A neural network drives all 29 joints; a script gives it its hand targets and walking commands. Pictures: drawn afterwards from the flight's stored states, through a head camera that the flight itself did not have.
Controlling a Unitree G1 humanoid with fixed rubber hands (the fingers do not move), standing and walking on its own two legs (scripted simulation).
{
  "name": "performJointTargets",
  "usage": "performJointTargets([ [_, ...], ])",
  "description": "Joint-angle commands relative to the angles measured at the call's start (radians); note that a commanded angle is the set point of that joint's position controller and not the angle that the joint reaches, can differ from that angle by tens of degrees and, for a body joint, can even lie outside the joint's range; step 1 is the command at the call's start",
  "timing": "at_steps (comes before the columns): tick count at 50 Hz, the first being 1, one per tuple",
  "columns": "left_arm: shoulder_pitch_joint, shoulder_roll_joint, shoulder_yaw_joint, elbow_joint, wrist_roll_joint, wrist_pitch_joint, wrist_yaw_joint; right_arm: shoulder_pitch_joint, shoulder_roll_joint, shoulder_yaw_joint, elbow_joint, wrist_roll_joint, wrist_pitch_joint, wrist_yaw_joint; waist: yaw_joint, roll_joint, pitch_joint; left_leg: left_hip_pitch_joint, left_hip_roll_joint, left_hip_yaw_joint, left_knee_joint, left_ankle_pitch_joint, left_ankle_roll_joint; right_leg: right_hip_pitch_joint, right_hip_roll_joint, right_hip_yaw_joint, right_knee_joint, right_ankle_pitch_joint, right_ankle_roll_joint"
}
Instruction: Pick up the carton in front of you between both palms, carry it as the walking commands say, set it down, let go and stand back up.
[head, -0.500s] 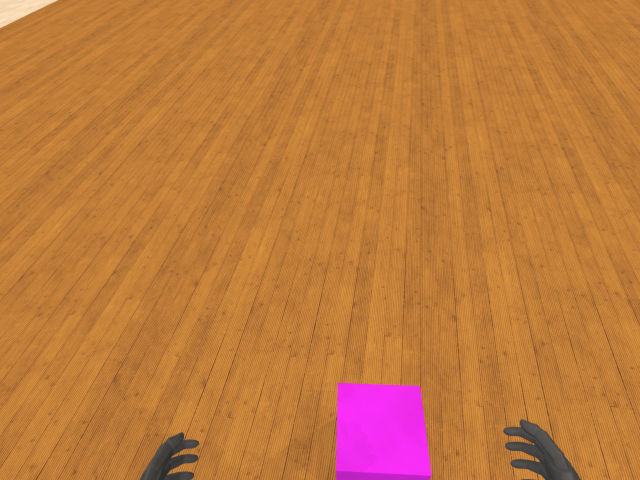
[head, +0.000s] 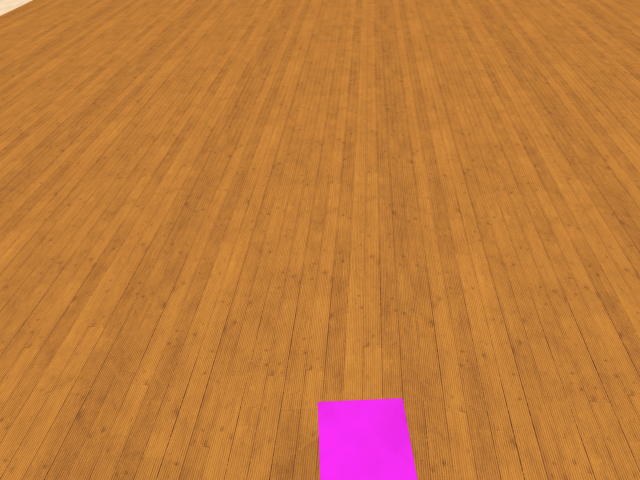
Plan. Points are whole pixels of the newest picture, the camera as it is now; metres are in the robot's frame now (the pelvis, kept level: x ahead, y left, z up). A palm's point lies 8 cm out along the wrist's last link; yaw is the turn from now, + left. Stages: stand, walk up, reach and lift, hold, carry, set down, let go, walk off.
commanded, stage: stand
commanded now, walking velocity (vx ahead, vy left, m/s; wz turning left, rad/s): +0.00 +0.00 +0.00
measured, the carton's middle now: (361, 459) +0.34 -0.07 -0.62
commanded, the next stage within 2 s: none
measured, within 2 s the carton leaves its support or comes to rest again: neither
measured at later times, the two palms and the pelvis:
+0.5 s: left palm out of the picture +0.02 +0.24 -0.13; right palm out of the picture -0.05 -0.25 -0.13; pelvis -0.01 +0.00 +0.00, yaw -2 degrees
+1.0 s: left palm out of the picture -0.03 +0.23 -0.13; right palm out of the picture -0.10 -0.21 -0.13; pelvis -0.03 +0.01 +0.01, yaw -3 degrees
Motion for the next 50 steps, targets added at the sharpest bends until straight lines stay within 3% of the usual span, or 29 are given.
performJointTargets([
  [1, 0.053, 0.113, 0.023, -0.025, -0.001, 0.002, 0.008, 0.073, -0.114, -0.03, -0.027, 0.0, -0.002, -0.006, 0.006, 0.003, 0.043, -0.064, 0.063, -0.017, -0.065, 0.569, 0.018, 0.087, -0.072, 0.045, -0.045, 0.468, -0.045],
  [24, 0.053, 0.079, -0.007, 0.117, -0.003, 0.036, 0.018, 0.142, -0.067, -0.005, 0.163, -0.007, 0.022, -0.006, 0.008, -0.014, 0.133, -0.013, 0.059, -0.003, -0.146, 0.377, 0.032, 0.085, -0.063, 0.094, -0.107, 0.404, -0.048],
  [50, 0.062, 0.007, -0.027, 0.261, -0.008, 0.045, 0.025, 0.156, -0.003, 0.022, 0.353, -0.01, 0.017, -0.002, 0.008, -0.01, 0.182, 0.011, 0.068, -0.005, -0.207, 0.366, 0.042, 0.105, -0.064, 0.097, -0.167, 0.379, -0.034],
])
